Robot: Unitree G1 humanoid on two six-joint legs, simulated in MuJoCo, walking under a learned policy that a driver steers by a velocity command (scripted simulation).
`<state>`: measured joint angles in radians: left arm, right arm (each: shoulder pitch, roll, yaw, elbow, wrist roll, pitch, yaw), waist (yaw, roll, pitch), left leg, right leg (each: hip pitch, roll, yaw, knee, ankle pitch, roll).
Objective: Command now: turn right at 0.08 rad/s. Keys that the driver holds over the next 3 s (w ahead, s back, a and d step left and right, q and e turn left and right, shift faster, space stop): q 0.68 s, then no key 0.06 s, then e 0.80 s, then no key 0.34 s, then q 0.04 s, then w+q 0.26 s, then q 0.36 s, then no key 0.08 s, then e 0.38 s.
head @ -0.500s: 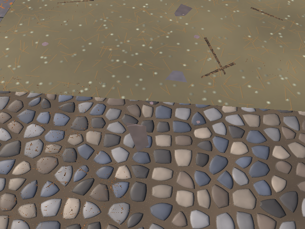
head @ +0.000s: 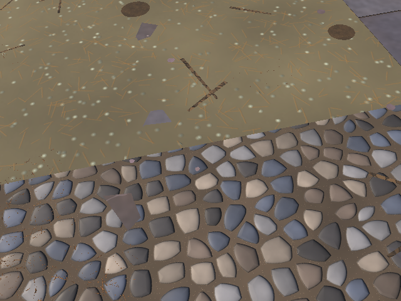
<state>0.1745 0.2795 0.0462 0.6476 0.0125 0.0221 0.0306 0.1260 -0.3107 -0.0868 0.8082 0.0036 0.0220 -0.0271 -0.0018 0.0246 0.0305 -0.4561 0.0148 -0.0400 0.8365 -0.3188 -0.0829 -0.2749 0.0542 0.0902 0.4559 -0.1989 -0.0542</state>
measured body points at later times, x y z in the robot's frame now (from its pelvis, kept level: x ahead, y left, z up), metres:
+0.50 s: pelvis +0.00 +0.03 -0.01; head +0.04 +0.04 +0.44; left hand +0.05 +0.33 -0.11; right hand +0.21 -0.22 -0.11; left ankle -0.03 +0.14 -0.69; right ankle +0.02 -0.09 -0.74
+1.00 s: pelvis -0.01 +0.09 -0.01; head +0.00 +0.10 +0.44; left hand +0.00 +0.38 -0.13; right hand +0.24 -0.08 -0.10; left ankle -0.03 +0.16 -0.74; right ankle +0.04 -0.06 -0.72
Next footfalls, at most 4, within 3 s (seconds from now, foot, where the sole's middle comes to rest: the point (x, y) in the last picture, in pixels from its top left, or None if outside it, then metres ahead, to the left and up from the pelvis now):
0.10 left None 0.05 0.16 -0.78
0.62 left None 0.00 0.17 -0.78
1.12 right None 0.05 -0.04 -0.78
1.50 left None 0.04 0.21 -0.78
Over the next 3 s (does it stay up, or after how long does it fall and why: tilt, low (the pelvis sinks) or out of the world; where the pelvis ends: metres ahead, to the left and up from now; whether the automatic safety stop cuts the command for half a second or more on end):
stays up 0.19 0.17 -0.01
